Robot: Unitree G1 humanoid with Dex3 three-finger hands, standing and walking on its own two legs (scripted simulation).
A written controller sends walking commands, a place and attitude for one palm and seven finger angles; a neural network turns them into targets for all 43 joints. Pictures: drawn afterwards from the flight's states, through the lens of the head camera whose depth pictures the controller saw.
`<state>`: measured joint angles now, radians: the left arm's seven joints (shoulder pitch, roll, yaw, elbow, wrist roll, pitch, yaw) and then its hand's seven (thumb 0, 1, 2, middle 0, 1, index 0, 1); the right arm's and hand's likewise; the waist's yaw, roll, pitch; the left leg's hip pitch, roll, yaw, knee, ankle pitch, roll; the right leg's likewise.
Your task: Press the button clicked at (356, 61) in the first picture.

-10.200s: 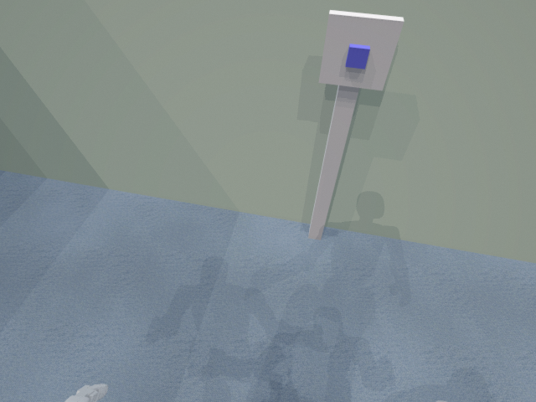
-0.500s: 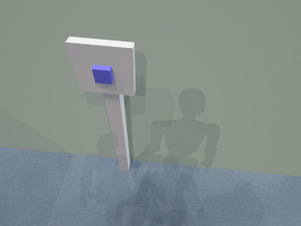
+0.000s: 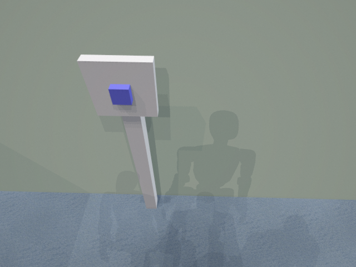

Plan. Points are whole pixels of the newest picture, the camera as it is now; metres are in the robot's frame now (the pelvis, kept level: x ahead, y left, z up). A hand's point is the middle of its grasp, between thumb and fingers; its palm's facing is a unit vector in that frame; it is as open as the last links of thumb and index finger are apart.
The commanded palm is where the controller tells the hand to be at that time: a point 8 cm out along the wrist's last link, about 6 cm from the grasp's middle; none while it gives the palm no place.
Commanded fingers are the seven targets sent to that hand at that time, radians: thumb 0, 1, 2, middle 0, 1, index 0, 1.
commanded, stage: look again from close up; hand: left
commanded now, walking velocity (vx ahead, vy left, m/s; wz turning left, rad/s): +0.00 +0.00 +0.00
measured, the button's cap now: (121, 93) +0.51 +0.18 +0.11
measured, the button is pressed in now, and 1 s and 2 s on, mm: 0 0 0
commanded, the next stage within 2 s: raise the hand and make a fist in 0.44 s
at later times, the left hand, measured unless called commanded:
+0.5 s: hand out of the picture +0.03 +0.17 -0.17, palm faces -0.01 -0.98 -0.20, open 7.3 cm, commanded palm none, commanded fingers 0.00 0.90 0.90 -0.20 -0.30 -0.20 -0.30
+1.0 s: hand out of the picture +0.13 +0.16 -0.05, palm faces +0.14 -0.99 -0.01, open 5.1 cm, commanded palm +0.13 +0.22 -0.02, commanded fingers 0.00 0.90 0.90 -0.86 -1.02 -0.86 -1.02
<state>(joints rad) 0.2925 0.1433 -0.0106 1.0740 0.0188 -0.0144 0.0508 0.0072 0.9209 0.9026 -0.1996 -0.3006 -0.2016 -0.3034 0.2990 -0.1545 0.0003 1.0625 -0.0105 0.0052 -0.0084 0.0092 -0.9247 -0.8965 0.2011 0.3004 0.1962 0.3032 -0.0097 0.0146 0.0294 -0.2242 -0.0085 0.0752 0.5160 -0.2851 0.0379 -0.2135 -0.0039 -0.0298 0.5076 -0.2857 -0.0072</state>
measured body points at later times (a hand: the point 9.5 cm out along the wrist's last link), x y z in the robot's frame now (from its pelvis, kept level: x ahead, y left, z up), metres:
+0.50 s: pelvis +0.02 -0.01 +0.00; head +0.04 -0.01 +0.45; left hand +0.03 +0.22 -0.16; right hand +0.02 -0.23 -0.16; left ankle +0.00 +0.09 -0.74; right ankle -0.01 -0.12 -0.74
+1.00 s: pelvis -0.01 -0.04 -0.06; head +0.03 -0.02 +0.39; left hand +0.12 +0.21 -0.05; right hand +0.25 -0.28 -0.08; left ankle +0.00 +0.09 -0.74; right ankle -0.01 -0.12 -0.74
